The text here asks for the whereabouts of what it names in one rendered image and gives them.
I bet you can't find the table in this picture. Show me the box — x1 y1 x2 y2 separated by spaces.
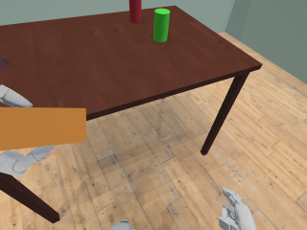
0 5 263 223

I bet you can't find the sponge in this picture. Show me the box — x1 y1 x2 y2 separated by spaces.
0 107 87 151

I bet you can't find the right robot hand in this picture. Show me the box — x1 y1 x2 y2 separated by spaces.
219 187 257 230

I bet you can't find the left robot hand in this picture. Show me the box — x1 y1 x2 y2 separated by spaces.
0 84 56 177

